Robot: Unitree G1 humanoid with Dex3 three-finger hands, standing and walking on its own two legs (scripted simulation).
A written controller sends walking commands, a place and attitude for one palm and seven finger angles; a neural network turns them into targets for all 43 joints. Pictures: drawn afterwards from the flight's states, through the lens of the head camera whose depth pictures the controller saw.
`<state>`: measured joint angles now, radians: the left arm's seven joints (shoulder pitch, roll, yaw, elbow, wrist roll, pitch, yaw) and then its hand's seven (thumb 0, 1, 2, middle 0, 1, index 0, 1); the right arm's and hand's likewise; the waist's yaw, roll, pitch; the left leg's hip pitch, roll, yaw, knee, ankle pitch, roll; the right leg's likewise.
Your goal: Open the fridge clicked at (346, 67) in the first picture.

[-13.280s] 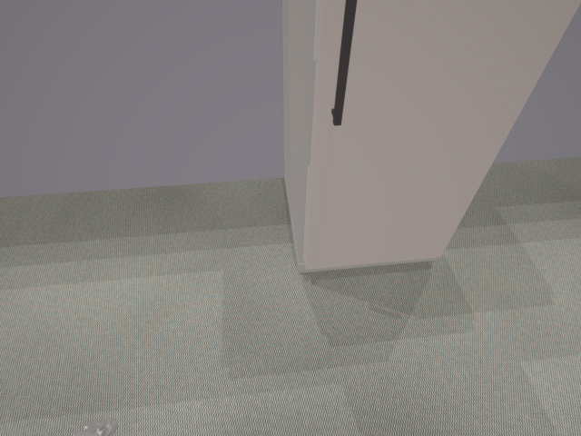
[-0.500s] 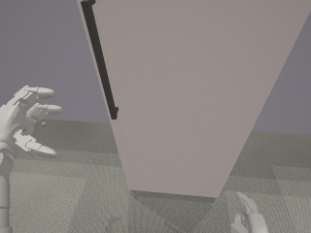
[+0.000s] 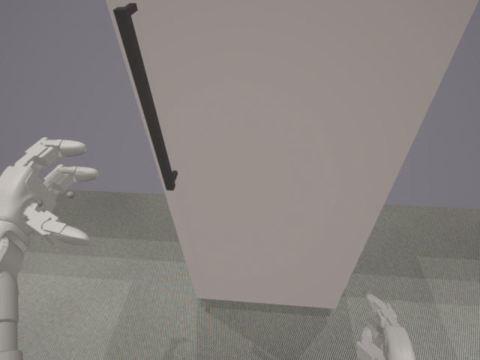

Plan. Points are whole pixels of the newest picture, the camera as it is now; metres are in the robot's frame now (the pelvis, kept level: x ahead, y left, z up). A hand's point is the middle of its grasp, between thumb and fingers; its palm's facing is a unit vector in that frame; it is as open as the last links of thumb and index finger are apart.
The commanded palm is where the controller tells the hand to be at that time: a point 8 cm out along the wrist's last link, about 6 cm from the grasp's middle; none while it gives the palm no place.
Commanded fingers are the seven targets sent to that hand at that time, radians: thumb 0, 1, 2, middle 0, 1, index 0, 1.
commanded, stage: move the hooked fingers beside the handle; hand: left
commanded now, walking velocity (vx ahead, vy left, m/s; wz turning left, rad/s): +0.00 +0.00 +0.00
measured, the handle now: (154, 113) +0.49 +0.22 +0.19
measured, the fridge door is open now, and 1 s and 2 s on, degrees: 0 0 0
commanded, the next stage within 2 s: none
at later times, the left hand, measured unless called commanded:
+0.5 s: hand (84, 177) +0.32 +0.28 +0.18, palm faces +0.06 -1.00 -0.04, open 14.0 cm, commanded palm +0.29 +0.32 +0.19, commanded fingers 0.00 -0.50 0.30 -0.30 -1.20 -0.30 -1.20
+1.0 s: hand (96, 160) +0.36 +0.28 +0.18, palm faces +0.05 -1.00 -0.01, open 14.0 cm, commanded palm +0.34 +0.33 +0.18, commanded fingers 0.00 -0.50 0.30 -0.30 -1.20 -0.30 -1.20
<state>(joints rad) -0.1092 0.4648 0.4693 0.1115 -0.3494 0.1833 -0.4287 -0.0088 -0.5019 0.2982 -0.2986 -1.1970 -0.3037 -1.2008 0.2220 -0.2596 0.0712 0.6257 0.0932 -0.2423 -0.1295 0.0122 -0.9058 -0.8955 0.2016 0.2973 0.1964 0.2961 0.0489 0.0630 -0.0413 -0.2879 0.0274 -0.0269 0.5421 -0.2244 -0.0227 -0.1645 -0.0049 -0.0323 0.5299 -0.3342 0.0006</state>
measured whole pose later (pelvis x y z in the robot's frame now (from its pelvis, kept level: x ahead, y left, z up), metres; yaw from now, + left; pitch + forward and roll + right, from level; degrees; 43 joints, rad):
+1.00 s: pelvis +0.00 +0.01 +0.00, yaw -1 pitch +1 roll -1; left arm -0.46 0.52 0.43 0.55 -0.27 0.11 -0.42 -0.01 -0.50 0.30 -0.30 -1.20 -0.30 -1.20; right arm 0.28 -0.28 0.06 0.63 0.09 -0.16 -0.13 0.01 -0.91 -0.90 0.20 0.30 0.20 0.30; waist 0.00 0.04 -0.04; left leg -0.35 0.03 -0.02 0.56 -0.22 -0.01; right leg -0.22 0.00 -0.02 0.53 -0.32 0.01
